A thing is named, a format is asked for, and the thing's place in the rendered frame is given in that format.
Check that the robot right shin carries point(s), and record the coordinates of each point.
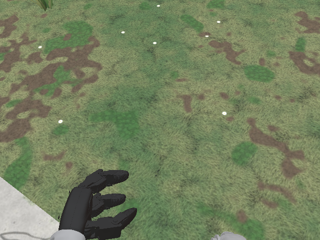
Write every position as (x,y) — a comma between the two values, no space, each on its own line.
(226,232)

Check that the left robot hand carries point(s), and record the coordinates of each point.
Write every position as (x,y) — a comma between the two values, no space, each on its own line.
(81,206)

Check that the left robot forearm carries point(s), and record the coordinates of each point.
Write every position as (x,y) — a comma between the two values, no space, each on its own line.
(67,234)

